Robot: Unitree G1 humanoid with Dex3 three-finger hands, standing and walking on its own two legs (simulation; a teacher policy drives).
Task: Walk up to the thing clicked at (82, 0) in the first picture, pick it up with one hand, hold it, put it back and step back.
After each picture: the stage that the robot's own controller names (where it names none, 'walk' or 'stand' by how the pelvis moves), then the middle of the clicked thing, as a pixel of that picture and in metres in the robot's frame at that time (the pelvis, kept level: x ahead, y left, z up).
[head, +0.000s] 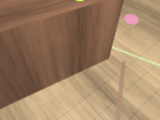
stand; out of the picture +1.06 -0.02 +0.00
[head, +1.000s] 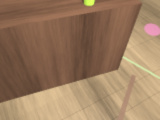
walk; out of the picture +0.96 -0.06 +0.03
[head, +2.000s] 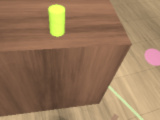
walk; (57, 21) +0.60 +0.11 +0.05
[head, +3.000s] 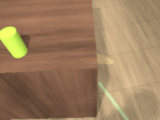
stand; (14, 43) +0.51 +0.27 +0.03
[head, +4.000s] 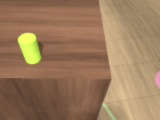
walk; (30, 49) +0.50 +0.21 +0.01
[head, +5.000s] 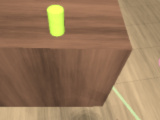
stand; (56, 21) +0.61 +0.10 +0.04
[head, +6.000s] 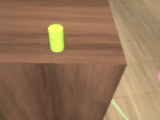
stand; (56, 38) +0.60 +0.11 +0.00
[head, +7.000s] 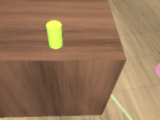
stand; (55, 35) +0.61 +0.10 +0.00
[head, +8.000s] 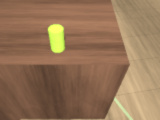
stand; (56, 39) +0.58 +0.10 +0.00
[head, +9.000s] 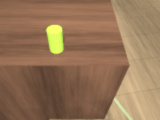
stand; (55, 39) +0.57 +0.10 +0.00
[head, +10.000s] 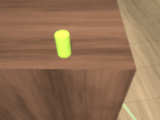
rise first; (63, 44) +0.57 +0.11 +0.00
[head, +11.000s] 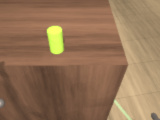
go down; (55, 40) +0.59 +0.10 +0.01
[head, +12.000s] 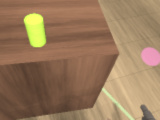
go down; (36, 31) +0.56 +0.11 +0.03
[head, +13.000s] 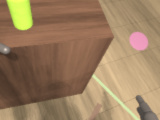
close in; (20, 10) +0.58 +0.12 +0.07
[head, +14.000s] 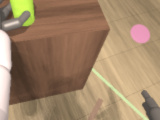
close; (22, 6) +0.58 +0.09 +0.08
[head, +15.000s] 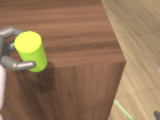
lift; (32, 53) +0.37 +0.13 +0.17
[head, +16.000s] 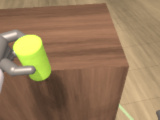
lift; (34, 59) +0.31 +0.12 +0.21
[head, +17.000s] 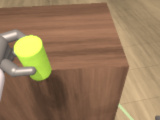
hold; (34, 59) +0.31 +0.12 +0.20
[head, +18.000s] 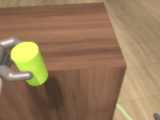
hold; (31, 65) +0.31 +0.14 +0.18
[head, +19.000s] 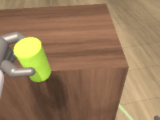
crouch; (34, 61) +0.31 +0.13 +0.20
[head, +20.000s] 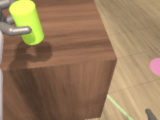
crouch; (28, 23) +0.45 +0.12 +0.21
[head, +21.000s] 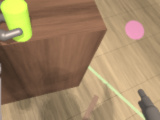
lower; (18, 21) +0.52 +0.10 +0.06
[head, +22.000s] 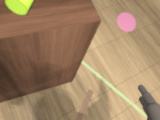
lower; out of the picture +0.61 +0.04 +0.07
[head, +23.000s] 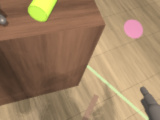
lower; (44, 2) +0.60 +0.00 +0.06
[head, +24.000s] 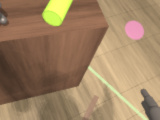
lower; (58, 6) +0.57 -0.03 +0.06
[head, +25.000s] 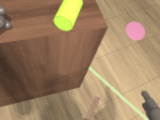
loosen; (68, 11) +0.55 -0.06 +0.06
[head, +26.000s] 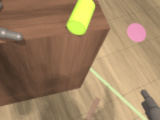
withdraw; (81, 16) +0.53 -0.10 +0.06
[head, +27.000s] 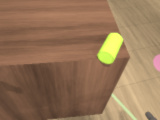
sink last; (110, 48) +0.49 -0.14 +0.02
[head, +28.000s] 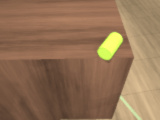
stand; (110, 45) +0.54 -0.11 +0.02
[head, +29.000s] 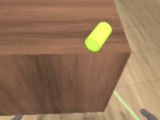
stand; (98, 36) +0.54 -0.08 +0.04
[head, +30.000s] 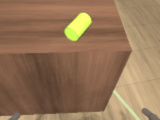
stand; (78, 26) +0.60 +0.00 +0.05
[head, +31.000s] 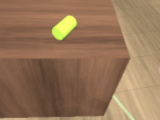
stand; (64, 27) +0.65 +0.07 +0.01
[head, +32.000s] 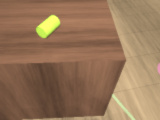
stand; (48, 26) +0.71 +0.14 -0.02
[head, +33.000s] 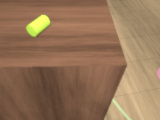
stand; (38, 25) +0.74 +0.20 -0.03
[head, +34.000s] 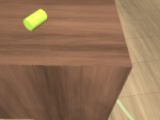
stand; (35, 19) +0.78 +0.23 -0.03
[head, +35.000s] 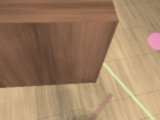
walk; out of the picture +0.95 +0.34 +0.00
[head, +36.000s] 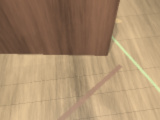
walk; out of the picture +1.36 +0.30 +0.00
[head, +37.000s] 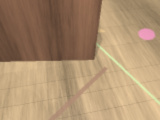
stand; out of the picture +1.51 +0.45 +0.01
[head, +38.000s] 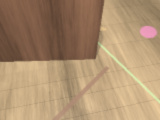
stand; out of the picture +1.50 +0.44 -0.02
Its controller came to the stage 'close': yes
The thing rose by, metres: 0.19
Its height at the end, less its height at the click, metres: -0.02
